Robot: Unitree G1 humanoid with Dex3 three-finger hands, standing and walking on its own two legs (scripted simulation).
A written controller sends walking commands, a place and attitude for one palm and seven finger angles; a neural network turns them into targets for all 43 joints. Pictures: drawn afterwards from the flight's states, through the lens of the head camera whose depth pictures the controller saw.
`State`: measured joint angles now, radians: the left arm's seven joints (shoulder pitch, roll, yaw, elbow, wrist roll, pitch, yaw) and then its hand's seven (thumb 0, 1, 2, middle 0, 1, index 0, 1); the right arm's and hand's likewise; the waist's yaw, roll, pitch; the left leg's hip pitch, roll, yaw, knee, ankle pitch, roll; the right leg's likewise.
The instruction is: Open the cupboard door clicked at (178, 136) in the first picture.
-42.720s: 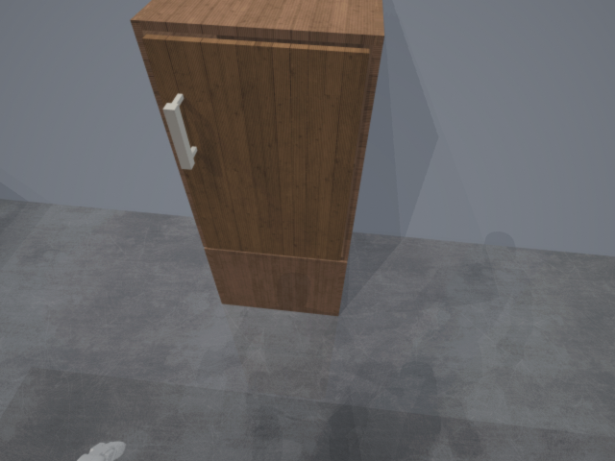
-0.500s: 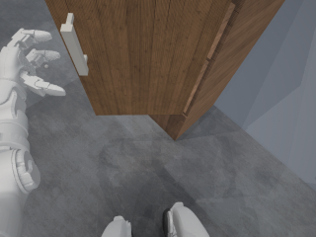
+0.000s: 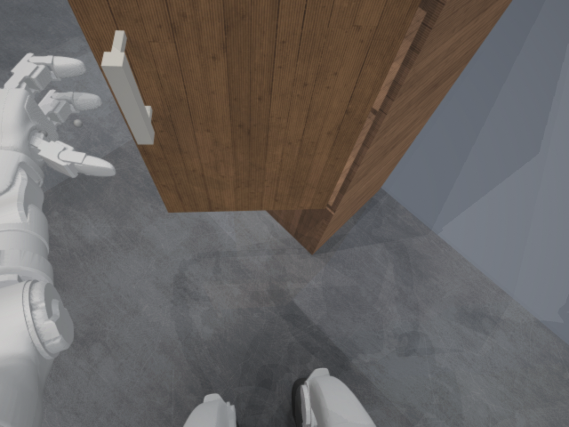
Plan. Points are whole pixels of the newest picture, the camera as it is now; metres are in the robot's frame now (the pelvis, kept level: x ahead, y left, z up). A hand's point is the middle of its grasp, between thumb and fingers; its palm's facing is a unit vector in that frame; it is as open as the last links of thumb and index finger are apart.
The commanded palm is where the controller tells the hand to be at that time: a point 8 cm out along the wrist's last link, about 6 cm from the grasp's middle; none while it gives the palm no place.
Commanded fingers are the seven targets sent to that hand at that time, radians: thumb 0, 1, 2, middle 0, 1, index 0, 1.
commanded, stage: move the hooked fingers beside the handle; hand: left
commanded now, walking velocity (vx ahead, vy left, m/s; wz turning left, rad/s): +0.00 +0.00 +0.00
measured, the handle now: (133, 92) +0.55 +0.17 +0.08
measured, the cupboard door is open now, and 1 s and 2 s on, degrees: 49 49 49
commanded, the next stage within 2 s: slide the fingers in behind the handle in 0.42 s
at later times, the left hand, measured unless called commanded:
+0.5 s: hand (79, 128) +0.49 +0.23 +0.08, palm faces -0.03 -1.00 -0.02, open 14.0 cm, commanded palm +0.48 +0.27 +0.08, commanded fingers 0.00 -0.50 0.30 -0.30 -1.20 -0.30 -1.20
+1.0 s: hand (112, 125) +0.49 +0.19 +0.08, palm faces -0.03 -1.00 -0.01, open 14.0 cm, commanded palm +0.47 +0.23 +0.08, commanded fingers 0.00 -0.50 0.30 -0.30 -1.20 -0.30 -1.20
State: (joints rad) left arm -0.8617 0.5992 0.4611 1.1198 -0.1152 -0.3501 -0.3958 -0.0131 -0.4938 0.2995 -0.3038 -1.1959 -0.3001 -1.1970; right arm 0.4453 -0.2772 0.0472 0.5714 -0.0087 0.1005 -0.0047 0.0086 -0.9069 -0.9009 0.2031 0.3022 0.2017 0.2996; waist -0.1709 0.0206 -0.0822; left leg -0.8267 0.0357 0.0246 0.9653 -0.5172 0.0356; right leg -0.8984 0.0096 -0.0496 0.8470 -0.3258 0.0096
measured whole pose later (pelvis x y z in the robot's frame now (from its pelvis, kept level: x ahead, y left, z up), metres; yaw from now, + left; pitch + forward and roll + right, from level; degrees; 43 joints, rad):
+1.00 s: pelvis -0.01 +0.00 +0.00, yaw +1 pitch +21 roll -3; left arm -0.89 0.50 0.39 1.14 -0.10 -0.37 -0.30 -0.01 -0.49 0.30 -0.30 -1.20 -0.30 -1.20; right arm 0.44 -0.27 0.04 0.58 -0.02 0.08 0.01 0.01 -0.91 -0.90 0.20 0.30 0.20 0.30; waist -0.17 0.03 -0.09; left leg -0.83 0.03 0.02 0.98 -0.51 0.04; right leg -0.90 0.00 -0.05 0.87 -0.32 0.01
